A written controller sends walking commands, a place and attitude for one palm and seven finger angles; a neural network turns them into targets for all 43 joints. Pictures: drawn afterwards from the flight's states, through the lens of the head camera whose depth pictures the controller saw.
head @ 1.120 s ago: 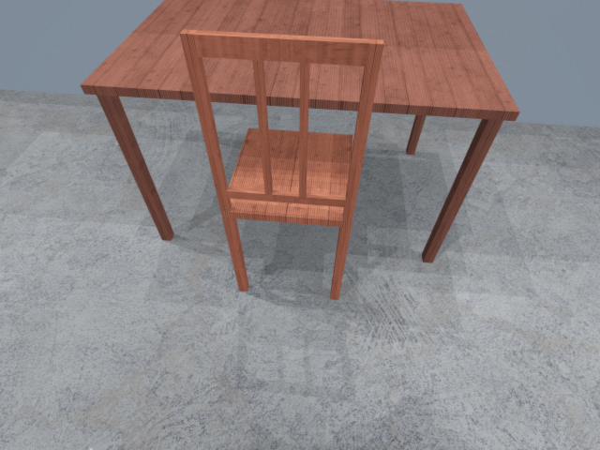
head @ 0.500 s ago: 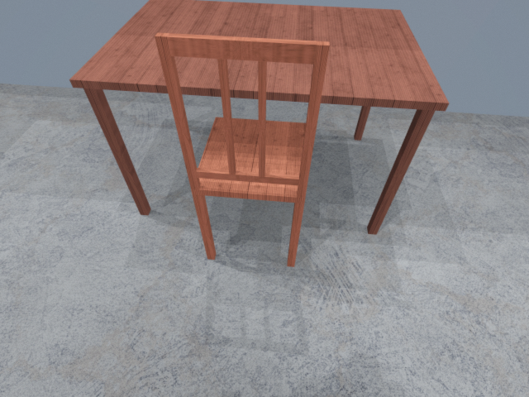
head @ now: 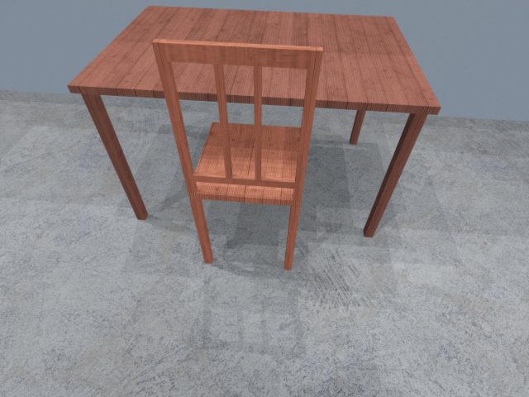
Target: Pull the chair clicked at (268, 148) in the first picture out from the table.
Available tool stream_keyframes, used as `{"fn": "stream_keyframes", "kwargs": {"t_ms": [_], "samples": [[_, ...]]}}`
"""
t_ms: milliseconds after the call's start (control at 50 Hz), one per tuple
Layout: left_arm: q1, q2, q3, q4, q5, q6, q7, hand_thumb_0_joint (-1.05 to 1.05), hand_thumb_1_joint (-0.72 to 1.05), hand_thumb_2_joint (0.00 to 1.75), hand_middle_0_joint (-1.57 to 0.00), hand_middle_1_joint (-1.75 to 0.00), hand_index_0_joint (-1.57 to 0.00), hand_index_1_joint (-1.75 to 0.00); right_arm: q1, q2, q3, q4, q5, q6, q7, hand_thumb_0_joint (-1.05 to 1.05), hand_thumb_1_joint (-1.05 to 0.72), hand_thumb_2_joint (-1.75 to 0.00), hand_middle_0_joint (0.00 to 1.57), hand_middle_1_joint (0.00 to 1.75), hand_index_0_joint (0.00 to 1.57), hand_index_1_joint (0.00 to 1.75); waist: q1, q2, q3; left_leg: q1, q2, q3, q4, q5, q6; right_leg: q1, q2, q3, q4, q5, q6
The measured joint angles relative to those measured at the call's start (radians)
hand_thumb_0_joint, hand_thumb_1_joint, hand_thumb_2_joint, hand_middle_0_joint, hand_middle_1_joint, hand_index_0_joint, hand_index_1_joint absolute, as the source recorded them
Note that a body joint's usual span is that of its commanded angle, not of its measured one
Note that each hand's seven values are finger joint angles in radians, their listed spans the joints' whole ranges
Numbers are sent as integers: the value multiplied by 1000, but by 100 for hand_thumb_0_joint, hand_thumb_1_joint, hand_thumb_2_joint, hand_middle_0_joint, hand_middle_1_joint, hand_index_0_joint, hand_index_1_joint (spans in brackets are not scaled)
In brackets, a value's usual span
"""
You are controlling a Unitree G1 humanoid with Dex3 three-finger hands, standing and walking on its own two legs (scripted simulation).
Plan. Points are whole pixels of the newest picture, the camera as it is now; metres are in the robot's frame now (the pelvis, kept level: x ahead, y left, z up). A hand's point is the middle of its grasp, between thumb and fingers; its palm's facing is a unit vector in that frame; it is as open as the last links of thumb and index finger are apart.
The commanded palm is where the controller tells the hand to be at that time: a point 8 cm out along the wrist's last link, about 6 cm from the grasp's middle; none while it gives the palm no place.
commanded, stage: look at it before walking up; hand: left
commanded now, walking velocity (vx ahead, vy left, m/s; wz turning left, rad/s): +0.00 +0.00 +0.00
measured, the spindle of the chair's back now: (224, 127) +0.79 +0.16 -0.05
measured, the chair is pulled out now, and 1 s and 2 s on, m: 0.00 0.00 0.00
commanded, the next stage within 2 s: take the last steps up to it in 0.32 s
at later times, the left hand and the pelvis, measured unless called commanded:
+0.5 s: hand out of the picture +0.07 +0.24 -0.16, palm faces -0.01 -0.95 -0.32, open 7.3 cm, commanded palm none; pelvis +0.00 +0.00 +0.00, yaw +0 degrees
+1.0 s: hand out of the picture +0.00 +0.16 -0.18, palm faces +0.10 -0.99 -0.14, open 7.3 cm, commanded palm none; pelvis +0.12 +0.01 -0.02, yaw -1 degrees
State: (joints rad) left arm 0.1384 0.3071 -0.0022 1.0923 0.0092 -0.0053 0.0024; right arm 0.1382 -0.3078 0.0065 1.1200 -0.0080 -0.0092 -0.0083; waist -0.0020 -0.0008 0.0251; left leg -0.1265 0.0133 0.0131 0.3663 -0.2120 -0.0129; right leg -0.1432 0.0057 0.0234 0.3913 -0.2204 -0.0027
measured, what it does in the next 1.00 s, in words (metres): walks ahead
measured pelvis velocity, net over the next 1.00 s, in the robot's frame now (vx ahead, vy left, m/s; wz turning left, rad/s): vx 0.12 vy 0.01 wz -0.01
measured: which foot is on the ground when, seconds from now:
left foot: down 0.00-0.78, up 0.80-1.00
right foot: down 0.00-1.00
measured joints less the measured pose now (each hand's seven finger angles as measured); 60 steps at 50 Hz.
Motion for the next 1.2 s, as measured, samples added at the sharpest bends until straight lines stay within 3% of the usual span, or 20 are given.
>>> {"fn": "stream_keyframes", "kwargs": {"t_ms": [500, 640, 760, 820, 880, 940, 1000, 1040, 1120, 1160, 1200], "samples": [[12, 11, 6, 12, -1, 2, 3, 0, 91, 90, -20, -30, -21, -30, -1, -7, -2, 8, -1, 0, -4, 0, -91, -90, 20, 30, 21, 30, 3, -2, 2, 8, 0, 4, -11, -1, 1, 8, 0, 3, -14, 2, 2], [94, -38, 11, 10, 9, 20, -10, 0, 91, 90, -20, -30, -20, -30, 74, 45, -3, 3, -13, 8, 2, 0, -91, -90, 20, 30, 20, 30, 9, -7, -35, -15, 4, 18, 92, -93, 7, -24, 4, 16, 97, -89, -6], [179, -98, 21, 21, 11, 2, -18, 0, 91, 90, -20, -30, -20, -30, 173, 102, -11, 11, -8, -8, -2, 0, -91, -90, 20, 30, 20, 30, 8, 0, -25, -22, 15, 18, 194, -191, -3, -35, 16, 16, 205, -189, -13], [210, -132, 30, 24, 12, -31, -8, 0, 91, 90, -20, -30, -20, -30, 200, 120, -17, 27, -6, 0, -4, 0, -91, -90, 20, 30, 20, 30, 9, 19, -9, -101, 34, 25, 406, -269, 13, -3, 27, -13, 200, -217, -26], [258, -160, 34, 25, 19, -54, 12, 0, 91, 90, -20, -30, -20, -30, 182, 134, -27, 29, -5, 12, 0, 1, -91, -90, 20, 30, 20, 30, 33, 15, 11, -226, 34, 46, 630, -339, 19, 51, 22, -19, 144, -213, -28], [315, -177, 35, 48, 23, -50, 20, 0, 91, 90, -20, -30, -20, -30, 128, 143, -37, -1, -2, 11, 12, 1, -91, -90, 20, 30, 20, 30, 48, -3, 20, -317, 48, 65, 597, -294, 23, 101, 11, -6, 81, -206, -15], [359, -185, 37, 86, 19, -37, 12, 0, 91, 90, -20, -30, -20, -30, 66, 144, -44, -51, -1, -13, 15, 1, -92, -90, 20, 30, 20, 30, 43, -28, 33, -319, 49, 89, 404, -143, 32, 143, -9, 13, 61, -225, 6], [386, -194, 41, 105, 13, -28, 5, 0, 91, 90, -20, -30, -21, -30, 40, 136, -46, -88, -6, -48, 12, 1, -92, -90, 20, 30, 20, 30, 34, -28, 38, -275, 52, 99, 283, -66, 53, 114, -10, 21, 175, -278, 4], [339, -170, 53, 111, 11, -1, 0, 1, 91, 90, -20, -30, -20, -30, 31, 158, -45, -108, -9, -74, -9, 0, -92, -90, 20, 29, 20, 30, 28, -55, 40, -226, 51, 150, 315, -91, 56, -131, -18, -2, 728, -262, -29], [289, -149, 61, 84, 19, 1, -4, 1, 91, 90, -20, -30, -20, -30, 57, 172, -41, -95, -9, -73, -17, 0, -92, -90, 19, 29, 20, 30, 30, -59, 28, -174, 41, 158, 246, -77, 48, -232, -40, -42, 810, -193, -24], [237, -138, 65, 43, 20, -2, -7, 1, 91, 90, -20, -30, -20, -30, 86, 170, -49, -76, -5, -72, -30, -1, -94, -90, 20, 30, 21, 30, 33, -54, 16, -125, 30, 162, 171, -55, 47, -300, -65, -70, 765, -140, -13]]}}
